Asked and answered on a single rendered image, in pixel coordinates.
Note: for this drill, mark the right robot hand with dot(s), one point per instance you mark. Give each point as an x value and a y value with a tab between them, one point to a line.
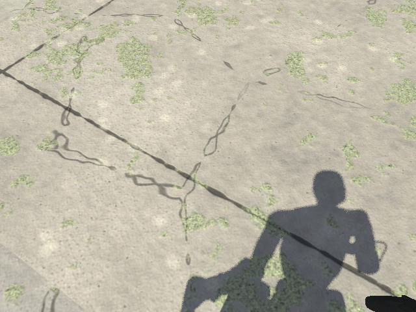
390	303

